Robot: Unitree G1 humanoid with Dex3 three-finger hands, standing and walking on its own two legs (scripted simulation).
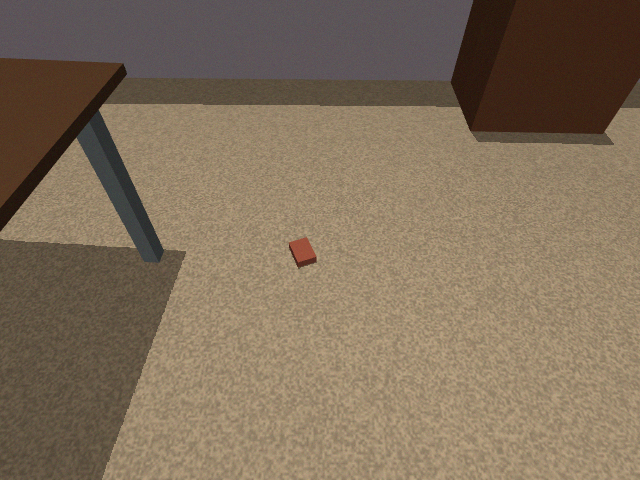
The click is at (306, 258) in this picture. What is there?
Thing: flat box
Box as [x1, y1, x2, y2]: [289, 237, 316, 267]
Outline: 306,237 289,242 289,248 298,267 316,261 316,257
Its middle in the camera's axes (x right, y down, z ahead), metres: -0.07 +0.07 +1.58
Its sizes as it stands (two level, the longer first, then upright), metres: 0.109 0.078 0.034
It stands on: the floor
